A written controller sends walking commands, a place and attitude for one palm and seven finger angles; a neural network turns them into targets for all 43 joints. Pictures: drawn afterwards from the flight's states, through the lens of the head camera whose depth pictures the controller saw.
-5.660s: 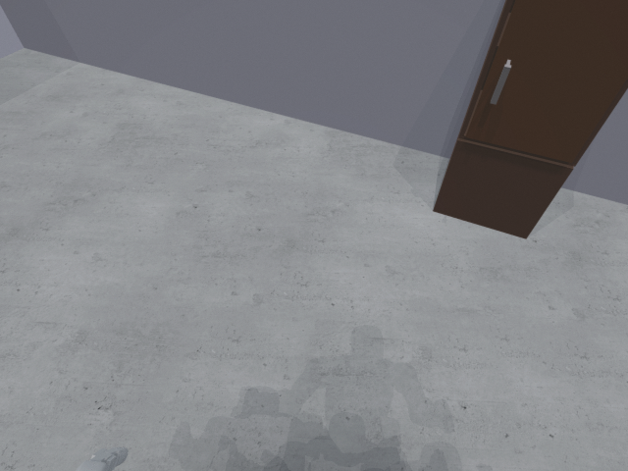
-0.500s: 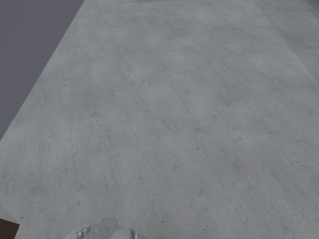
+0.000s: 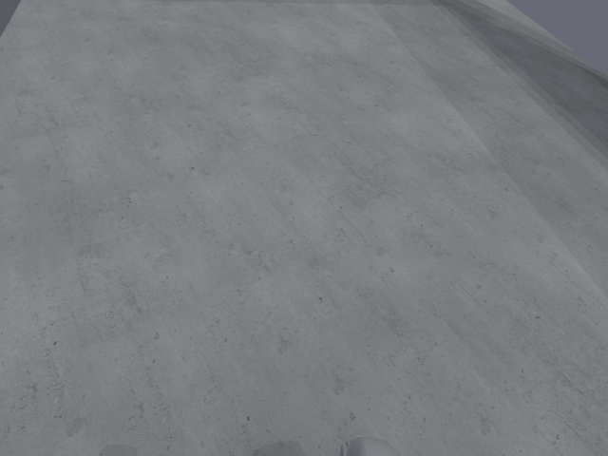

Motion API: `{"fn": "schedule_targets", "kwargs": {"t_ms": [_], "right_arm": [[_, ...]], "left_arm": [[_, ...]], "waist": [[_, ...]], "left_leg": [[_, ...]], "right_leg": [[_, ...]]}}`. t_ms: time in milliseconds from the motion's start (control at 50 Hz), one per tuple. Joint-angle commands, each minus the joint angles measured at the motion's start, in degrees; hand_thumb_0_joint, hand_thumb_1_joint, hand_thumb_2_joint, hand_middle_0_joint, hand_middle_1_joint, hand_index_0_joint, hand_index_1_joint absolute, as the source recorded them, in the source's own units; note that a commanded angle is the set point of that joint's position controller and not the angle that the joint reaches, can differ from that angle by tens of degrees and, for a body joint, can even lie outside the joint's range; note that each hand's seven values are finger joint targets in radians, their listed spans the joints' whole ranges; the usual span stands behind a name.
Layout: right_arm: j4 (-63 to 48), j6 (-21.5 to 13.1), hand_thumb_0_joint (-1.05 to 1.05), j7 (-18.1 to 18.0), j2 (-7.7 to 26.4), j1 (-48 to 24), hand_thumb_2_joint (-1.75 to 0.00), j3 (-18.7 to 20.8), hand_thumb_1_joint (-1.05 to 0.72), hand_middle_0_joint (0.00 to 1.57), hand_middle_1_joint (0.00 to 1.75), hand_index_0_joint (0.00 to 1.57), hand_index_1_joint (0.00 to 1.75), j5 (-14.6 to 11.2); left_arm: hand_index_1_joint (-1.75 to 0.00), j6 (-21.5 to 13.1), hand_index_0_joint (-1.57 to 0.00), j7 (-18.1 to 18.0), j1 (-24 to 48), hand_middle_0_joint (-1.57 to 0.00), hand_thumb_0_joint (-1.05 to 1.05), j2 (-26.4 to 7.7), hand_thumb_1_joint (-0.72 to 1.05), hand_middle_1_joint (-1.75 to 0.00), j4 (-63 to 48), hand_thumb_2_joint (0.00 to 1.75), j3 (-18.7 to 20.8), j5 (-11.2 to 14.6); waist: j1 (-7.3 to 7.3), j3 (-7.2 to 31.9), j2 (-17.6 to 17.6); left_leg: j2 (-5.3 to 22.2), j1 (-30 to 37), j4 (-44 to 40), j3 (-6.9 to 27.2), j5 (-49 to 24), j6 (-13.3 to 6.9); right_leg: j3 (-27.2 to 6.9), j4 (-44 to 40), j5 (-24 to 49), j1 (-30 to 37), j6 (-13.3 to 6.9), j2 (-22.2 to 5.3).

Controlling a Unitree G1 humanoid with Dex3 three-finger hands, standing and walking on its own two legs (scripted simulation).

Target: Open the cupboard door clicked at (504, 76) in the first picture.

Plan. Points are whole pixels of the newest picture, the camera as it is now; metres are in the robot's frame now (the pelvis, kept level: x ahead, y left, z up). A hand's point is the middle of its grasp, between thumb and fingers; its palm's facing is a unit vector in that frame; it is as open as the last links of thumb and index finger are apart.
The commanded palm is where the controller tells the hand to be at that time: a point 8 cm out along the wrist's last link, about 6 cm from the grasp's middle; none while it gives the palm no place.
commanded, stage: turn to face it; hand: left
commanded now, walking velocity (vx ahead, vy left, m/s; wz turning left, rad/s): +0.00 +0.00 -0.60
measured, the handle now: out of the picture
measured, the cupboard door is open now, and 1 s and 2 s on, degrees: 0 0 0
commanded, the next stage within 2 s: none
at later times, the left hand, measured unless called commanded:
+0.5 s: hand (219, 423) +0.18 +0.13 -0.16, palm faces +0.03 -0.98 -0.18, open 7.3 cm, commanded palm none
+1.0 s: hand out of the picture +0.05 +0.23 -0.17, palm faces +0.38 -0.88 -0.29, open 7.4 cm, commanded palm none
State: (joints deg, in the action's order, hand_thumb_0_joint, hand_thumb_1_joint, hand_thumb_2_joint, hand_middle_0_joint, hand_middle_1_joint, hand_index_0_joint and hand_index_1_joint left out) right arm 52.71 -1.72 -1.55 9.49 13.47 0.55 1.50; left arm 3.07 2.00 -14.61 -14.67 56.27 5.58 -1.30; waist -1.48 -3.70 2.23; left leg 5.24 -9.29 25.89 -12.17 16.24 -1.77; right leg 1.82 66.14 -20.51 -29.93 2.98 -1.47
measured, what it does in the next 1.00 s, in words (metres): steps on the spot, turning left: right foot, then left foot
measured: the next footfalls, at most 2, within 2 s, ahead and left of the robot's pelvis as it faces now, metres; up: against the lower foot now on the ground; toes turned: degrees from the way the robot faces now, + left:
right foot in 0.26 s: +0.12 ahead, -0.15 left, +0.00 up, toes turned -10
left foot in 0.62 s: +0.11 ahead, +0.11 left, +0.00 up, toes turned +19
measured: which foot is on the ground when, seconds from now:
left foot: down 0.00-0.26, up 0.28-0.60, down 0.62-1.00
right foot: up 0.00-0.24, down 0.26-0.62, up 0.64-1.00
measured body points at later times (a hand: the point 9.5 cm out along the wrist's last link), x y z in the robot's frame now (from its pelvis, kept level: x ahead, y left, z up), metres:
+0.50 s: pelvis +0.06 -0.03 -0.01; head +0.09 -0.03 +0.44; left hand +0.18 +0.19 -0.15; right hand +0.05 -0.25 -0.17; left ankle +0.04 +0.10 -0.69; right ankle +0.08 -0.14 -0.75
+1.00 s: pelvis +0.05 -0.01 -0.01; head +0.09 +0.00 +0.44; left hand +0.03 +0.27 -0.15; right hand +0.22 -0.23 -0.15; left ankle +0.07 +0.10 -0.75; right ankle +0.09 -0.15 -0.70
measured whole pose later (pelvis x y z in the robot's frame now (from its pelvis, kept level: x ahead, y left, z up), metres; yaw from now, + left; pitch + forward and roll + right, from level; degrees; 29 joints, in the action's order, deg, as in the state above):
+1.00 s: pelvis +0.05 -0.01 -0.01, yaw +21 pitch +1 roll -1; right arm 51.5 1.8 0.5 13.2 10.6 3.8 1.6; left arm 3.3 -1.0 -10.7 -14.4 52.9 4.6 -0.6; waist 1.2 -3.4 -0.7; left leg -2.0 -19.6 27.6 0.9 9.1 -2.3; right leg 0.8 51.4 -24.9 -24.0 5.1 -3.2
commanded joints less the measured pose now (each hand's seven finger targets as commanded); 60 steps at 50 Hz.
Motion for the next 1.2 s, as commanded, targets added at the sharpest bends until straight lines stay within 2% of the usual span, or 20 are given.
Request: {"fn": "schedule_targets", "kwargs": {"t_ms": [0, 140, 200, 220, 260, 300, 340, 420, 560, 580, 600, 620, 660, 740, 920, 1040, 1060, 1080, 1100, 1180], "right_arm": [[-0.7, -0.7, 0.00, -0.6, 9.8, 5.3, -0.90, 3.2, -0.90, 0.20, 0.30, 0.20, 0.30, -0.5], [4.9, 0.0, 0.00, -0.1, 8.5, 10.0, -0.90, 3.4, -0.90, 0.20, 0.30, 0.20, 0.30, 0.3], [6.9, -0.2, 0.00, 0.0, 7.8, 10.3, -0.90, 3.1, -0.90, 0.20, 0.30, 0.20, 0.30, -0.4], [7.2, -0.4, 0.00, 0.4, 5.6, 11.5, -0.90, 2.7, -0.90, 0.20, 0.30, 0.20, 0.30, -1.1], [5.1, 1.1, 0.00, 0.3, 2.6, 9.7, -0.90, 2.0, -0.90, 0.20, 0.30, 0.20, 0.30, -1.8], [4.9, 2.6, 0.00, 0.2, 3.6, 6.5, -0.90, 2.7, -0.90, 0.20, 0.30, 0.20, 0.30, -1.5], [5.6, 3.5, 0.00, 0.8, 3.1, 6.7, -0.90, 3.1, -0.90, 0.20, 0.30, 0.20, 0.30, -1.2], [4.6, 4.6, 0.00, 1.9, 2.5, 8.1, -0.90, 3.8, -0.90, 0.20, 0.30, 0.20, 0.30, -0.6], [0.3, 3.4, 0.00, 2.7, 4.9, 6.6, -0.90, 4.6, -0.90, 0.20, 0.30, 0.20, 0.30, -0.2], [0.6, 3.0, 0.00, 2.8, 7.4, 8.7, -0.90, 5.1, -0.90, 0.20, 0.30, 0.20, 0.30, -0.1], [-0.3, 2.5, 0.00, 2.7, 13.5, 10.5, -0.90, 6.5, -0.90, 0.20, 0.30, 0.20, 0.30, 0.2], [-0.7, 2.5, 0.00, 2.3, 17.4, 12.9, -0.90, 7.1, -0.90, 0.20, 0.30, 0.20, 0.30, 0.4], [-1.4, 2.2, 0.00, 1.0, 16.4, 7.2, -0.90, 6.8, -0.90, 0.20, 0.30, 0.20, 0.30, 0.1], [-4.6, 1.2, 0.00, 0.8, 13.1, -1.2, -0.90, 5.2, -0.90, 0.20, 0.30, 0.20, 0.30, -0.2], [-4.4, 2.6, 0.00, 1.5, 15.6, 0.2, -0.90, 6.4, -0.90, 0.20, 0.30, 0.20, 0.30, -0.1], [-6.3, 3.7, 0.00, 2.0, 15.4, -5.2, -0.90, 7.0, -0.90, 0.20, 0.30, 0.20, 0.30, -0.3], [-7.1, 3.9, 0.00, 2.3, 13.3, -5.8, -0.90, 6.9, -0.90, 0.20, 0.30, 0.20, 0.30, -0.7], [-8.3, 4.0, 0.00, 2.6, 8.8, -4.9, -0.90, 6.2, -0.90, 0.20, 0.30, 0.20, 0.30, -1.0], [-8.8, 4.0, 0.00, 2.6, 11.4, -5.7, -0.90, 6.5, -0.90, 0.20, 0.30, 0.20, 0.30, -0.1], [-4.4, 5.3, 0.00, 3.7, 10.1, -2.7, -0.90, 6.3, -0.90, 0.20, 0.30, 0.20, 0.30, 0.1]], "left_arm": [[-0.30, -0.4, -0.20, 0.1, 3.3, -0.20, 0.00, -0.2, 0.90, -0.30, -5.5, 0.90, 0.1, -0.1], [-0.30, -2.0, -0.20, -1.7, 9.0, -0.20, 0.00, 2.9, 0.90, -0.30, -5.2, 0.90, -2.2, -0.3], [-0.30, -4.1, -0.20, -2.6, 3.1, -0.20, 0.00, 0.9, 0.90, -0.30, -1.8, 0.90, -2.7, -0.2], [-0.30, -4.8, -0.20, -3.3, -0.2, -0.20, 0.00, -2.3, 0.90, -0.30, 0.0, 0.90, -2.4, -0.3], [-0.30, -5.5, -0.20, -4.1, -6.6, -0.20, 0.00, -8.6, 0.90, -0.30, 2.2, 0.90, -1.1, 0.5], [-0.30, -4.7, -0.20, -4.4, -0.8, -0.20, 0.00, -7.4, 0.90, -0.30, 0.5, 0.90, -1.1, 0.3], [-0.30, -3.9, -0.20, -4.8, 4.7, -0.20, 0.00, -5.4, 0.90, -0.30, -1.6, 0.90, -1.5, 0.1], [-0.30, -3.6, -0.20, -4.7, 8.4, -0.20, 0.00, -4.4, 0.90, -0.30, -3.7, 0.90, -1.1, -0.2], [-0.30, -2.4, -0.20, -4.3, 8.3, -0.20, 0.00, -5.7, 0.90, -0.30, -5.7, 0.90, 0.5, -0.2], [-0.30, -1.9, -0.20, -4.1, 7.2, -0.20, 0.00, -4.6, 0.90, -0.30, -6.3, 0.90, 0.4, 0.3], [-0.30, -1.4, -0.20, -3.5, 6.1, -0.20, 0.00, -1.3, 0.90, -0.30, -8.1, 0.90, 0.0, 0.8], [-0.30, -1.2, -0.20, -3.4, 10.7, -0.20, 0.00, -0.2, 0.90, -0.30, -11.0, 0.90, -0.8, 0.3], [-0.30, -1.1, -0.20, -3.5, 9.7, -0.20, 0.00, -0.6, 0.90, -0.30, -9.9, 0.90, -0.2, 0.0], [-0.30, -1.3, -0.20, -2.4, 4.8, -0.20, 0.00, -3.0, 0.90, -0.30, -6.9, 0.90, 0.4, 0.0], [-0.30, -1.4, -0.20, -3.0, 6.4, -0.20, 0.00, -3.2, 0.90, -0.30, -9.0, 0.90, -0.4, 0.6], [-0.30, -2.2, -0.20, -3.5, -2.1, -0.20, 0.00, -3.8, 0.90, -0.30, -8.0, 0.90, -0.5, 1.0], [-0.30, -2.6, -0.20, -3.8, -4.6, -0.20, 0.00, -5.9, 0.90, -0.30, -7.7, 0.90, 0.1, 0.6], [-0.30, -3.2, -0.20, -4.2, -4.9, -0.20, 0.00, -11.6, 0.90, -0.30, -8.6, 0.90, 1.1, -0.6], [-0.30, -2.9, -0.20, -4.3, -0.6, -0.20, 0.00, -12.7, 0.90, -0.30, -10.4, 0.90, 0.7, 0.0], [-0.30, -3.7, -0.20, -4.0, 7.7, -0.20, 0.00, -6.1, 0.90, -0.30, -11.7, 0.90, -1.0, 0.1]], "waist": [[2.05, 2.8, -10.5], [4.48, 2.7, -13.1], [0.97, 7.3, -9.6], [-0.13, 10.3, -5.1], [-2.68, 17.0, 10.9], [-1.69, 11.1, 9.5], [0.91, 6.1, 4.9], [3.25, 2.7, 7.7], [4.11, 5.0, 5.6], [5.17, 6.1, -2.2], [6.00, 5.3, -21.0], [8.16, 4.2, -22.9], [5.55, 7.3, -18.3], [2.31, 7.3, -9.2], [4.50, 8.0, -9.6], [0.68, 8.9, -10.3], [-0.81, 8.4, -4.6], [-1.08, 6.8, 13.6], [-0.29, 4.8, 14.4], [4.17, -0.7, 5.7]], "left_leg": [[14.1, 7.2, -6.9, 4.1, -35.6, -2.9], [12.8, 6.4, -2.2, 4.4, -44.0, -4.9], [9.2, 5.5, 4.5, 5.2, -41.9, -1.0], [8.2, -3.2, 8.5, 5.2, -34.0, 1.3], [-0.2, -15.6, 25.8, 5.3, 21.0, 5.0], [0.2, -18.8, 35.7, 10.2, 21.2, 4.8], [0.6, -18.6, 38.1, 9.9, 15.5, 5.1], [0.8, -15.8, 35.1, 7.3, 10.0, 5.8], [-0.7, -8.5, 12.0, 3.1, -0.3, 5.0], [0.3, -2.4, 4.3, 5.5, -6.2, 4.3], [12.2, 0.7, -3.5, 26.1, -17.0, -1.4], [20.2, -2.1, -9.2, 36.3, -20.6, -6.2], [17.2, -1.0, -9.3, 35.4, -10.9, -5.3], [9.2, -2.8, -8.6, 24.0, -12.2, -5.1], [9.2, 2.2, -6.9, 30.3, -14.9, -8.7], [3.8, -9.6, -2.9, 31.6, -10.7, -5.0], [-0.1, -17.6, 2.3, 28.6, -2.9, -1.7], [-8.8, -29.6, 17.5, 17.7, 9.9, 3.6], [-7.9, -28.3, 30.0, 15.9, 14.9, 3.9], [-4.1, -25.4, 45.2, 13.9, 3.6, 5.3]], "right_leg": [[0.5, -0.1, 3.0, -5.7, 1.1, -2.2], [4.4, -24.1, 2.1, 5.1, -0.9, -0.5], [5.4, -42.9, 16.3, 19.2, -1.7, -0.6], [0.7, -42.0, 30.8, 31.5, -3.0, -6.3], [-10.0, -38.2, 67.0, 41.8, -13.8, -25.5], [-7.7, -41.1, 55.8, 33.0, -15.0, -24.0], [-1.3, -43.0, 43.4, 25.1, -12.0, -21.2], [4.5, -47.2, 22.4, 14.9, -9.2, -19.3], [9.1, -35.9, 13.6, 14.9, -6.0, -18.9], [9.9, -28.1, 8.5, 10.8, -3.9, -16.8], [11.7, -14.9, -9.5, -1.1, 0.8, -8.8], [6.5, -2.6, -18.4, -4.4, 1.5, -5.0], [-1.6, 6.8, -9.5, -9.1, 1.2, -5.4], [-1.7, 2.9, 0.8, -3.6, 2.1, -5.4], [-1.6, -14.5, -5.1, 0.7, 2.2, -2.3], [0.2, -36.8, 2.6, 19.2, 0.4, 0.4], [-3.1, -46.1, 3.9, 26.9, -1.1, -3.7], [-22.2, -54.9, -4.1, 30.5, -7.2, -20.3], [-24.3, -56.2, -4.2, 20.7, -11.0, -27.4], [-5.2, -50.7, 9.2, 14.2, -7.6, -16.3]]}}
